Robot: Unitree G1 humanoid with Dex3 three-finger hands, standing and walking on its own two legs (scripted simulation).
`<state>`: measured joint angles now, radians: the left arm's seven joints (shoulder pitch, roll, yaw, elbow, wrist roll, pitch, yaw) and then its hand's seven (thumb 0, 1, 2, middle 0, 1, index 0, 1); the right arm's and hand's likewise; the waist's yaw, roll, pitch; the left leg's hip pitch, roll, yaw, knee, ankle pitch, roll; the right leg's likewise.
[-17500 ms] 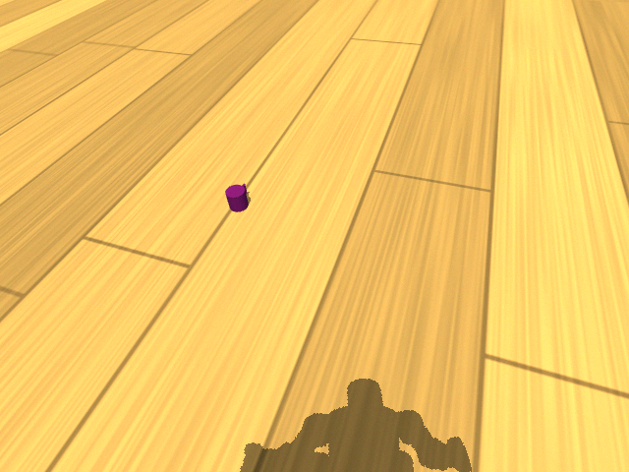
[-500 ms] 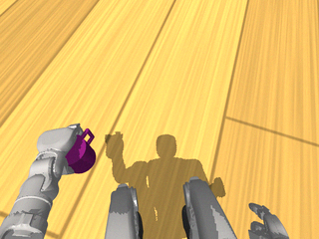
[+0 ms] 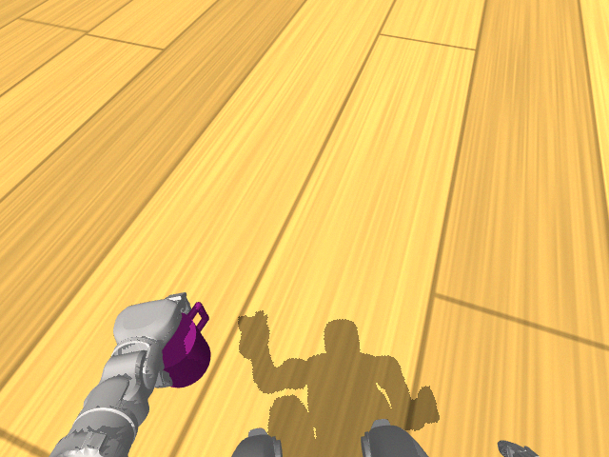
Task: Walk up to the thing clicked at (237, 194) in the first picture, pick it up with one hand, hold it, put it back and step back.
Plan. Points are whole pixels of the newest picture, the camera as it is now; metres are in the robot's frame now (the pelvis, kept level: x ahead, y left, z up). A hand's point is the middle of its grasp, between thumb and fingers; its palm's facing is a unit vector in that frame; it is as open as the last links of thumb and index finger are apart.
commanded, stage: lift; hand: left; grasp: from above
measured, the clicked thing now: (182, 340) +0.34 +0.22 -0.14
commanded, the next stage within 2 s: hold in 0.20 s
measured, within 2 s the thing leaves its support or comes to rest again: neither
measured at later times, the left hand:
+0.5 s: hand (155, 324) +0.33 +0.22 -0.04, palm faces -0.47 -0.06 -0.88, open 11.8 cm
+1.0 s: hand (153, 321) +0.33 +0.22 -0.01, palm faces -0.48 -0.05 -0.88, open 11.8 cm
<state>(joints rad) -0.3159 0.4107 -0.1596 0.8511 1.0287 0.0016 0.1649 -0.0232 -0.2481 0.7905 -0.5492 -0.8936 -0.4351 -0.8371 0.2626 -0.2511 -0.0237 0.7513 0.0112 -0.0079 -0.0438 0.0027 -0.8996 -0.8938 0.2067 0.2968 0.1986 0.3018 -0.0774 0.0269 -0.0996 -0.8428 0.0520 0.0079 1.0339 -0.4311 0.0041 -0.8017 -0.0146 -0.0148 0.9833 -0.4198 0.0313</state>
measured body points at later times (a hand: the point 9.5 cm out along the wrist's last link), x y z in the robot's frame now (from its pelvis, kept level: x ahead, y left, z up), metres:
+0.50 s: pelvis +0.03 +0.00 +0.05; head +0.07 +0.00 +0.49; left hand +0.35 +0.22 +0.01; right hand +0.12 -0.27 -0.08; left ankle +0.04 +0.11 -0.67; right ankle +0.03 -0.14 -0.67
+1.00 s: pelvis +0.04 -0.01 +0.06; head +0.06 -0.02 +0.51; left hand +0.35 +0.22 +0.04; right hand +0.14 -0.28 -0.06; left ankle +0.04 +0.11 -0.67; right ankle +0.03 -0.14 -0.67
